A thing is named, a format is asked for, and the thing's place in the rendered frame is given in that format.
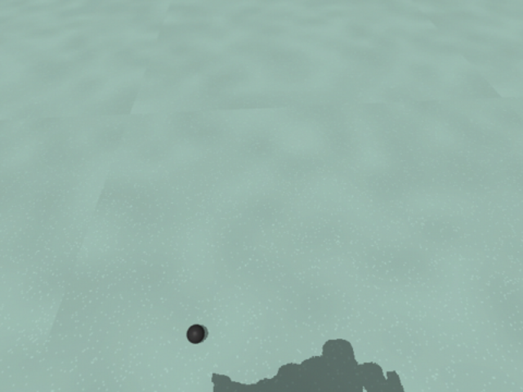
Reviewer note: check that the ball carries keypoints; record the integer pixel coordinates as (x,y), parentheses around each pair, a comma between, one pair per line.
(195,334)

